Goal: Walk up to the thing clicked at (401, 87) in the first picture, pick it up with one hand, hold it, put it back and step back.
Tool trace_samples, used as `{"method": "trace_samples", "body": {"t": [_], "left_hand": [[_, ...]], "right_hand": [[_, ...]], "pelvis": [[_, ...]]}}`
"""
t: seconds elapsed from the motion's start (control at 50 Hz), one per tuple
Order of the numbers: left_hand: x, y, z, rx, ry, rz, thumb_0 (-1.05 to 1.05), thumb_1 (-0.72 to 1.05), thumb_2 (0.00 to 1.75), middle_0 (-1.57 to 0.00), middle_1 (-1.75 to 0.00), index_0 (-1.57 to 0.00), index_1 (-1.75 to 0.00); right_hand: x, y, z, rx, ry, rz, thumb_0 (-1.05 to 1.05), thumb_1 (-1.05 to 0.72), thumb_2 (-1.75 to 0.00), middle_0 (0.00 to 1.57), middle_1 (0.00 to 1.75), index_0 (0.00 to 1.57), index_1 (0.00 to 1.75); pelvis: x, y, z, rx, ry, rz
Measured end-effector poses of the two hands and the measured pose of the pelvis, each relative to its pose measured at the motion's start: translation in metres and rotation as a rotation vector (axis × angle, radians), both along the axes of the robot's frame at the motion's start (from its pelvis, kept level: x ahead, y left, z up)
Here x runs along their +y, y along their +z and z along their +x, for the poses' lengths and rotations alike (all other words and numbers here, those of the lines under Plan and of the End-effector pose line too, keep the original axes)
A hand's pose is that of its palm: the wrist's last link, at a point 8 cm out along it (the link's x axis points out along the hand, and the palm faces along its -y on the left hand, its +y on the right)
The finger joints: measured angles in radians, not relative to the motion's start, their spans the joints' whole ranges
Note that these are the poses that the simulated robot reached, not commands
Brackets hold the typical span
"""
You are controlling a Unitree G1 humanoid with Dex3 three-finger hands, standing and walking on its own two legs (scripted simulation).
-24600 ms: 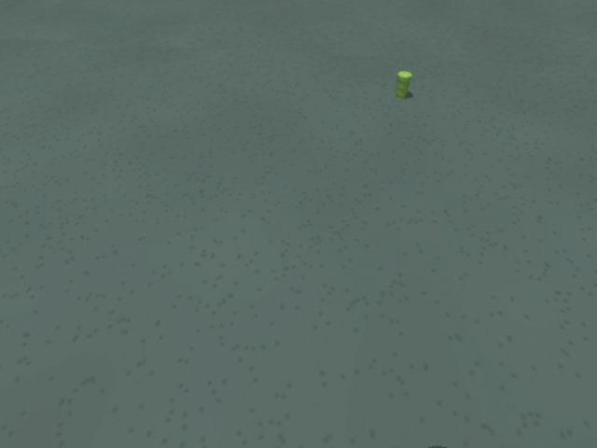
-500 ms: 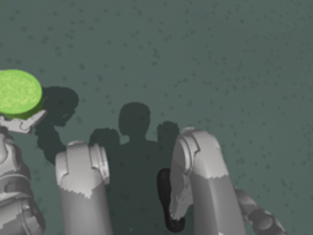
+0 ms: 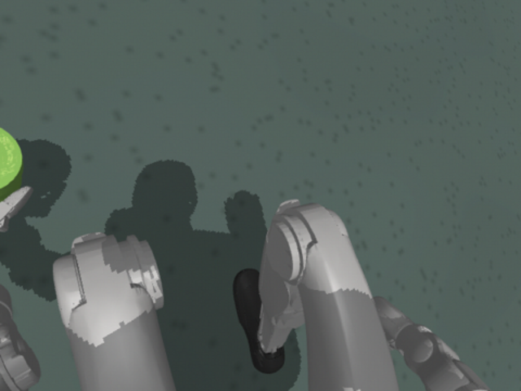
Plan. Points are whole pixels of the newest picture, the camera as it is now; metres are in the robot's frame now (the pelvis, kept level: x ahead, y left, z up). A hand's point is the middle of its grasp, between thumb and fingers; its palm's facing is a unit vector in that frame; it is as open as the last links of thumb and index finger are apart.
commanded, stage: lower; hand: left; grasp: from the side
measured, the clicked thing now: out of the picture +0.41 +0.30 -0.16
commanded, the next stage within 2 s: loosen in 0.90 s
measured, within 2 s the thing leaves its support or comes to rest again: rests again in 1.72 s
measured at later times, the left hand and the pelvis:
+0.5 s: hand out of the picture +0.41 +0.31 -0.17, palm faces +0.45 -0.89 +0.01, open 11.1 cm; pelvis -0.01 +0.00 -0.01, yaw -2 degrees
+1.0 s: hand out of the picture +0.41 +0.31 -0.19, palm faces +0.46 -0.89 +0.02, open 11.1 cm; pelvis -0.01 +0.01 +0.00, yaw -3 degrees
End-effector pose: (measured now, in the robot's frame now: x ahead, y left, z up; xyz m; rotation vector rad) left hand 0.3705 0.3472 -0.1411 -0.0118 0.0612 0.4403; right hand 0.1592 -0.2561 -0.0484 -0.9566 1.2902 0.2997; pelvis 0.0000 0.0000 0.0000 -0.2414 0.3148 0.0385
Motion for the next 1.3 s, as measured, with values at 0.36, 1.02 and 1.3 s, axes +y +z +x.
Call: {"method": "trace_samples", "body": {"t": [0.36,1.02,1.3], "left_hand": [[0.000,-0.021,0.001,-0.013,0.031,0.003,-0.02,-0.54,1.07,-0.70,-1.02,-0.67,-1.03],[-0.003,-0.044,-0.005,-0.010,0.031,-0.016,-0.02,-0.54,1.07,-0.70,-1.01,-0.67,-1.03],[-0.002,-0.045,-0.004,-0.029,0.033,-0.012,-0.02,-0.46,0.66,-0.70,-0.72,-0.70,-0.73]], "right_hand": [[0.006,0.009,-0.004,0.023,0.078,-0.052,0.00,-0.92,-0.91,0.20,0.30,0.21,0.30],[0.022,0.025,0.000,0.029,0.164,-0.104,0.00,-0.91,-0.91,0.20,0.30,0.21,0.30],[0.026,0.028,-0.001,0.024,0.181,-0.114,0.00,-0.92,-0.90,0.20,0.30,0.21,0.30]], "pelvis": [[0.003,-0.005,-0.005,-0.054,-0.018,-0.029],[0.012,-0.004,-0.010,-0.099,-0.037,-0.077],[0.013,-0.006,-0.012,-0.116,-0.042,-0.086]]}}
